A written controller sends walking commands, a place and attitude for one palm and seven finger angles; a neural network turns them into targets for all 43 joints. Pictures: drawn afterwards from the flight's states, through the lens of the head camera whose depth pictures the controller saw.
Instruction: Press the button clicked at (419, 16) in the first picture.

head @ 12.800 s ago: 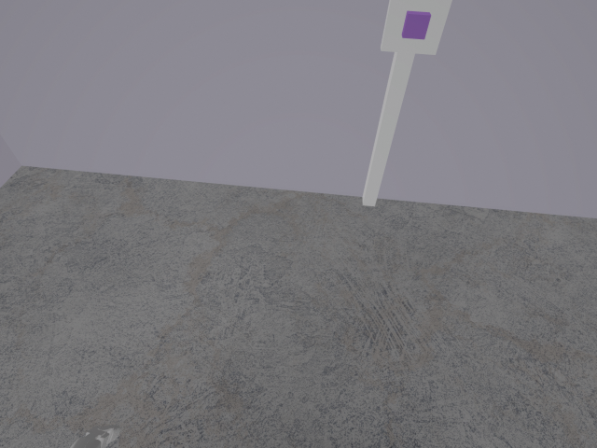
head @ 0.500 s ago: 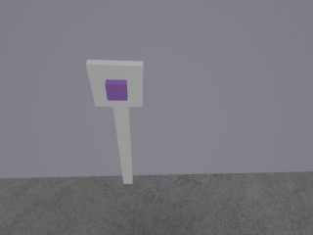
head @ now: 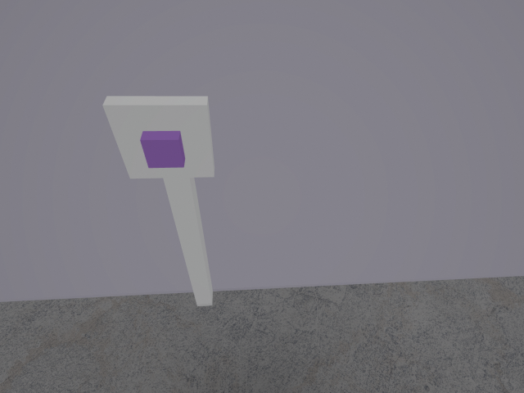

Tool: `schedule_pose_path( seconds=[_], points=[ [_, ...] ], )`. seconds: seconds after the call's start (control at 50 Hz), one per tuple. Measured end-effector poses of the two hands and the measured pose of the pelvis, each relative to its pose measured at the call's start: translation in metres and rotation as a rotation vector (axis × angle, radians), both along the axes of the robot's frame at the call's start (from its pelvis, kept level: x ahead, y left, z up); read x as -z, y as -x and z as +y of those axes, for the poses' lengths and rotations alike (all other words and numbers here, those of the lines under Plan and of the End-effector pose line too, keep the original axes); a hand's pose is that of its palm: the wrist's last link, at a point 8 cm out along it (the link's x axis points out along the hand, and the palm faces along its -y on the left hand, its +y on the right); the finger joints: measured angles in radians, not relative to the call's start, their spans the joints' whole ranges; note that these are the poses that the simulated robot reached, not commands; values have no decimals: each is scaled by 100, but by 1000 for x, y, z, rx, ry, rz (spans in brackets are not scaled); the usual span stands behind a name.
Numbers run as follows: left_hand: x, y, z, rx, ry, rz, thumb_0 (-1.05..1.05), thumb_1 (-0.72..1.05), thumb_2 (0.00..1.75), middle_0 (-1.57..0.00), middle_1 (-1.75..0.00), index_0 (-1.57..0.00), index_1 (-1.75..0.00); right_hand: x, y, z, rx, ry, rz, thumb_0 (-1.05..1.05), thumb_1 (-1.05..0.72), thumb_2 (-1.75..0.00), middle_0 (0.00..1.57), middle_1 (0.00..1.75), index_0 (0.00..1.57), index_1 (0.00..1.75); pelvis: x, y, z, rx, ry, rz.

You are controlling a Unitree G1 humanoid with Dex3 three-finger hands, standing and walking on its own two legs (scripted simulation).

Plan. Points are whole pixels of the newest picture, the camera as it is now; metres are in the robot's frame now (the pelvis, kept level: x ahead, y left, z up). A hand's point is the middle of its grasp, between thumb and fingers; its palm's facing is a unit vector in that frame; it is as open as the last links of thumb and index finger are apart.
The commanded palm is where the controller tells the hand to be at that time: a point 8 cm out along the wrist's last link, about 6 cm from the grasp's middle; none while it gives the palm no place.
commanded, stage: look again from close up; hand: left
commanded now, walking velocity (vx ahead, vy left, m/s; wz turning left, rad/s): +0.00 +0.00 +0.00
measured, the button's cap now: (164, 148) +0.53 +0.22 +0.07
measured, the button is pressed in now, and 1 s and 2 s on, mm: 0 0 0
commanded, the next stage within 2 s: shuffle to correct the standing spot in 0.24 s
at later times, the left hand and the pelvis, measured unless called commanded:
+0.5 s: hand out of the picture -0.01 +0.23 -0.17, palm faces +0.01 -0.97 -0.23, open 7.4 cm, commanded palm none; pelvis -0.03 +0.04 +0.01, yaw +0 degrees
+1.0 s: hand out of the picture -0.06 +0.16 -0.19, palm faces +0.16 -0.98 -0.08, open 7.4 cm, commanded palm none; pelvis +0.05 +0.04 -0.02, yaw +6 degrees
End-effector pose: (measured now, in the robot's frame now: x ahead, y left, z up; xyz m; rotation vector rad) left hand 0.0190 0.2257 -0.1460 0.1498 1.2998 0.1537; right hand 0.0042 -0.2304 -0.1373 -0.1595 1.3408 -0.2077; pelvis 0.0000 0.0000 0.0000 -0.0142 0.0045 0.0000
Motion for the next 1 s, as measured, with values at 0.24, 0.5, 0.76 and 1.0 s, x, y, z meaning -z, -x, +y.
schedule_pose_path(
  seconds=[0.24,0.5,0.76,1.0],
  points=[
    [-11,4,29,15,-23,-39,1,91,90,-21,-30,-20,-30,-11,-45,12,-60,6,-150,0,-91,-89,20,30,20,30,-6,14,18,9,-1,-36],
    [-11,39,55,15,-37,23,1,91,90,-20,-30,-19,-30,-5,16,27,-43,-4,-29,0,-90,-89,20,30,20,30,-7,28,36,1,-10,-47],
    [0,63,11,-55,31,147,1,91,90,-20,-30,-19,-30,6,67,29,8,-48,209,1,-90,-89,20,30,21,30,2,-2,19,-47,5,-5],
    [23,85,-11,-170,143,289,1,91,90,-20,-30,-20,-30,4,-93,35,-132,33,-51,1,-92,-89,20,30,20,30,16,-45,37,-103,23,-21]
  ],
)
